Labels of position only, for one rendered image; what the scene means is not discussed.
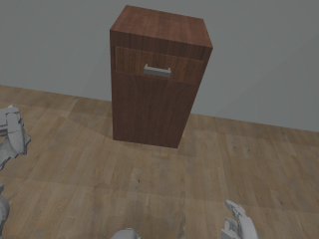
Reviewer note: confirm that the robot left forearm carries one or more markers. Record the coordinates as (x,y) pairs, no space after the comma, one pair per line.
(4,210)

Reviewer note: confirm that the cabinet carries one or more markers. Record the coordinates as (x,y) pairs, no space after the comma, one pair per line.
(149,110)

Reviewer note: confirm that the robot right hand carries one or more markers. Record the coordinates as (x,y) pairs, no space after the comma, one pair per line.
(242,229)

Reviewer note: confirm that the drawer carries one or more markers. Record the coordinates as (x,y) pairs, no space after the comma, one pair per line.
(133,61)

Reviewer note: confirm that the handle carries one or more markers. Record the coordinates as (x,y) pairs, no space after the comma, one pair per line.
(157,71)

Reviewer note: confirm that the left robot thigh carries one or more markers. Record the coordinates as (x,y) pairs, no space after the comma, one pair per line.
(126,234)

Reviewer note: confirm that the robot left hand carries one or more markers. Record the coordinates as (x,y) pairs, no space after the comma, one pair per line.
(15,140)

